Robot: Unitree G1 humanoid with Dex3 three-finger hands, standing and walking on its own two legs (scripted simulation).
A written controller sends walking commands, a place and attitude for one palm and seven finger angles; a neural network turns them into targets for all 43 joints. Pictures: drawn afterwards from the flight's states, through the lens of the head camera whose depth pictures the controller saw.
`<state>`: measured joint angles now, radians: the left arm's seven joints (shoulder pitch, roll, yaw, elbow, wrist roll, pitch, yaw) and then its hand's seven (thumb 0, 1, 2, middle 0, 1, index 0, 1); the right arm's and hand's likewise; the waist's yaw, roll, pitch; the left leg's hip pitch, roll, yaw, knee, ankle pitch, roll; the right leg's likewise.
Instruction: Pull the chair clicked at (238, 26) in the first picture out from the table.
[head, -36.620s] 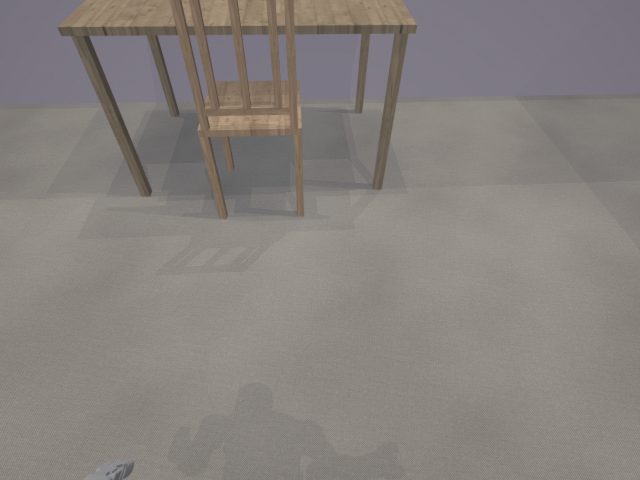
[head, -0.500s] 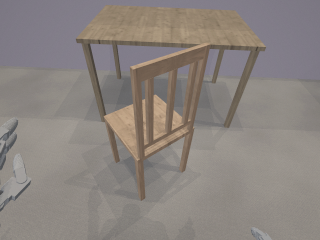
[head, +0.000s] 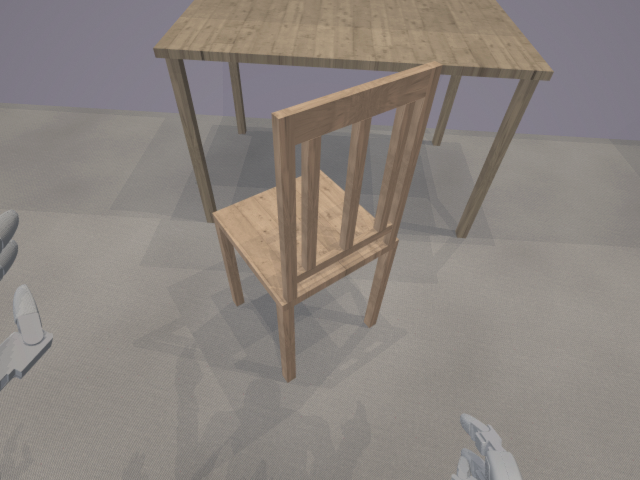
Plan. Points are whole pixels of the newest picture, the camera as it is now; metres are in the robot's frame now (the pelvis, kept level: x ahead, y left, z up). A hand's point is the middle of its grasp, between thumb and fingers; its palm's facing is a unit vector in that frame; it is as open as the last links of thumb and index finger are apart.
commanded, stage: stop stepping back and stand still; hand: left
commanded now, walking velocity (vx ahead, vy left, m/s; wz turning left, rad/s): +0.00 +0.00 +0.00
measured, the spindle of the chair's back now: (352, 191) +0.67 -0.03 -0.05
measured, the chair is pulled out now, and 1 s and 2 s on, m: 0.45 0.45 0.45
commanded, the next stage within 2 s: let the arm hang, fingers relaxed in 0.32 s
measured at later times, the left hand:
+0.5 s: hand (96, 369) +0.21 +0.26 +0.07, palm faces +0.22 -0.82 -0.53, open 7.4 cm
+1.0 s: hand out of the picture -0.02 +0.19 -0.16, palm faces +0.03 -0.97 -0.25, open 7.2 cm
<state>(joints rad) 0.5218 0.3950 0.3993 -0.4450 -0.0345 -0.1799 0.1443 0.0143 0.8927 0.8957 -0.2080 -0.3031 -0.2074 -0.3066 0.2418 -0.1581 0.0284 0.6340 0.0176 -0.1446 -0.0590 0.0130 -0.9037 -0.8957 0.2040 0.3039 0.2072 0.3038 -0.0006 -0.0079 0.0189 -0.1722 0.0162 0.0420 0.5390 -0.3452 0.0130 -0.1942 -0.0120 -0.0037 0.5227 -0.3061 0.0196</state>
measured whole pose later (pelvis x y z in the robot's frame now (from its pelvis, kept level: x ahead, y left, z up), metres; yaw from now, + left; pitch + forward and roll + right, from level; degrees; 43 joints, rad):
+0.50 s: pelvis +0.01 +0.00 +0.00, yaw +1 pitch +2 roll +0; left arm 0.43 0.40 0.24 -0.11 0.01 -0.13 0.06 0.00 0.90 0.90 -0.20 -0.30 -0.20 -0.31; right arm 0.18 -0.27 -0.05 0.68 0.01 -0.06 0.00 0.01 -0.91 -0.90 0.20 0.30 0.20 0.30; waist -0.01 0.06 -0.01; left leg -0.25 0.00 0.04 0.55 -0.34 0.01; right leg -0.27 -0.03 -0.02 0.55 -0.32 0.01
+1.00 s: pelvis -0.02 +0.00 +0.01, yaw +1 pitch +0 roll +0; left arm 0.28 0.20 0.01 1.06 0.00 0.02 0.02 -0.01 0.94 0.90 -0.20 -0.30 -0.20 -0.30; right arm 0.32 -0.17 -0.02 1.05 -0.01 0.03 -0.02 0.01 -0.91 -0.90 0.20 0.30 0.20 0.30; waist -0.01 0.03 0.06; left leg -0.18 0.01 0.03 0.43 -0.25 0.01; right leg -0.19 -0.02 -0.03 0.41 -0.22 0.01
